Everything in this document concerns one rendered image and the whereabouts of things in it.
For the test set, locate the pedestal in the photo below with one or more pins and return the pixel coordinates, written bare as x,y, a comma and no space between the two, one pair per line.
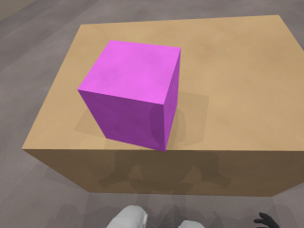
238,128

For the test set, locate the carton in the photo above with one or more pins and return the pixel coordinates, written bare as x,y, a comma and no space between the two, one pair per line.
132,92

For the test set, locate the robot left thigh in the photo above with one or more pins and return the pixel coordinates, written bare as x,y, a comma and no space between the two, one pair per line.
131,216

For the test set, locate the robot right hand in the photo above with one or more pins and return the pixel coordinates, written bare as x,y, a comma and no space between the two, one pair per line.
266,220

